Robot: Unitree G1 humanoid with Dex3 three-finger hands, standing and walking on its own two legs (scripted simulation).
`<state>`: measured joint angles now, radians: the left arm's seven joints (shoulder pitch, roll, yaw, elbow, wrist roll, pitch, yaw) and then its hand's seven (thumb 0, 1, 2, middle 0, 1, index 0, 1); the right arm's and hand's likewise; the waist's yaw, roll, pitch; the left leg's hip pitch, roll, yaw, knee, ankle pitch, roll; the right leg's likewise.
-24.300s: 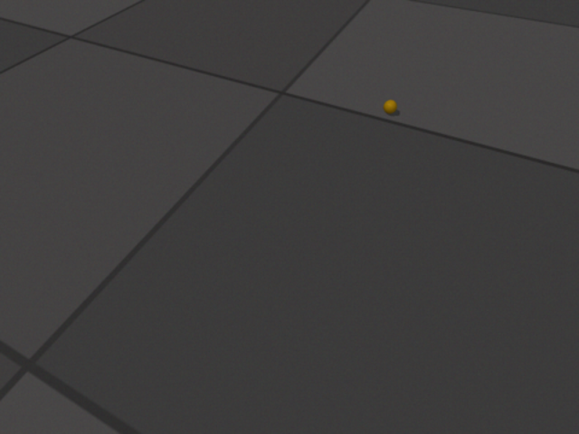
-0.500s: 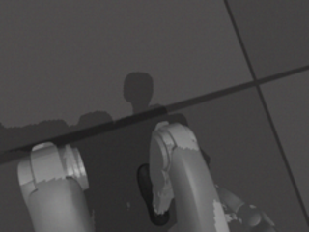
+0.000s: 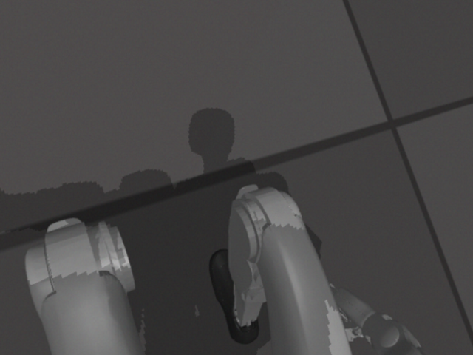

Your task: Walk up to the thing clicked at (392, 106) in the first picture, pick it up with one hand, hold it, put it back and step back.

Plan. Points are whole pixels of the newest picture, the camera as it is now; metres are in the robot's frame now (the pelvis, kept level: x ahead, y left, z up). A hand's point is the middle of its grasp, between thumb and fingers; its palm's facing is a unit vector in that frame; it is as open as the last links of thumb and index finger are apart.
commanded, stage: close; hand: left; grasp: from above
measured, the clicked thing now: out of the picture +0.37 +0.41 -0.24
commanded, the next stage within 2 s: none
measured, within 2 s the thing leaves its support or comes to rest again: neither
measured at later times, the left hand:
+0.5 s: hand out of the picture +0.35 +0.40 -0.22, palm faces -0.42 -0.20 -0.89, open 10.3 cm
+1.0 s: hand out of the picture +0.34 +0.40 -0.23, palm faces -0.43 -0.20 -0.88, open 10.7 cm
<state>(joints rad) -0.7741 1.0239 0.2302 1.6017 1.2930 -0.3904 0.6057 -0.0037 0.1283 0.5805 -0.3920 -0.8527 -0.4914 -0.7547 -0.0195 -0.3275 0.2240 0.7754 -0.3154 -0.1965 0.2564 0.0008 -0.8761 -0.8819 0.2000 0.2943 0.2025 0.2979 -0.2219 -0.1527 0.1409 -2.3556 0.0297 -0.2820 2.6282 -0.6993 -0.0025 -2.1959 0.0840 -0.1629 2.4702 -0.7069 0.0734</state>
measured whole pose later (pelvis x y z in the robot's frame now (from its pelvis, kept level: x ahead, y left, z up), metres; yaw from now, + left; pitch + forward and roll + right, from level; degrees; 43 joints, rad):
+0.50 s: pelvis +0.00 +0.00 +0.00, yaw +0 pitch +23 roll -14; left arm -0.78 1.02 0.22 1.61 1.30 -0.39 0.61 0.00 0.08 0.61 -0.37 -0.85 -0.45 -0.76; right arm -0.02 -0.32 0.23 0.78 -0.32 -0.19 0.25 0.00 -0.88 -0.88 0.20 0.29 0.20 0.30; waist -0.22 -0.15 0.13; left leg -2.35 0.03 -0.28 2.63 -0.70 0.00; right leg -2.20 0.08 -0.16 2.47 -0.71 0.07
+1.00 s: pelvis +0.00 +0.00 +0.00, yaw +0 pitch +23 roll -13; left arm -0.77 1.03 0.22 1.62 1.29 -0.41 0.62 0.00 0.05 0.58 -0.33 -0.88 -0.42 -0.77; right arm -0.03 -0.33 0.23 0.78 -0.33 -0.19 0.25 0.00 -0.88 -0.88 0.20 0.29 0.20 0.30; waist -0.22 -0.16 0.15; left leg -2.35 0.03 -0.28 2.62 -0.70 -0.01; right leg -2.20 0.08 -0.16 2.47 -0.70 0.07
